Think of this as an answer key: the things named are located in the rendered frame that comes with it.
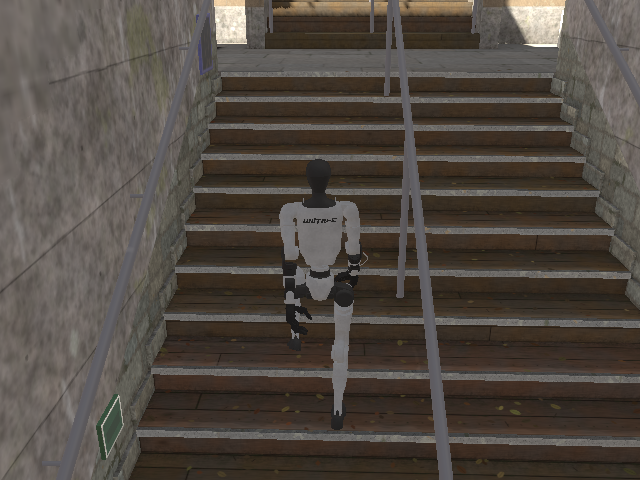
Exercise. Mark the robot left forearm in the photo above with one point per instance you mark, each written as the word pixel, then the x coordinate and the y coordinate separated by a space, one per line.
pixel 289 279

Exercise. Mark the right robot hand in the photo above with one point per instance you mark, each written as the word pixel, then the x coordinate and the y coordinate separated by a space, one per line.
pixel 346 276

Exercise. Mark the left robot foot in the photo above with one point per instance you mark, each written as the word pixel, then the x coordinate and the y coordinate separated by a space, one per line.
pixel 294 344

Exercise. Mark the robot right upper arm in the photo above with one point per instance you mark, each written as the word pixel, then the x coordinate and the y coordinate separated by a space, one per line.
pixel 351 213

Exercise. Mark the left robot hand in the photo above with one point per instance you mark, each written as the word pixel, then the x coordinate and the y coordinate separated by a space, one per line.
pixel 290 318

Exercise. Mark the robot left upper arm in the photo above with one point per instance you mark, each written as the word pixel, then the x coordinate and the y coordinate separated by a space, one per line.
pixel 287 214

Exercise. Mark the robot right forearm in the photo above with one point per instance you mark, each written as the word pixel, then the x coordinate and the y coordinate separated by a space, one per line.
pixel 354 262

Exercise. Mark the robot head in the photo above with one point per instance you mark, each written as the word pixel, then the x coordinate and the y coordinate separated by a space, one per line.
pixel 318 173

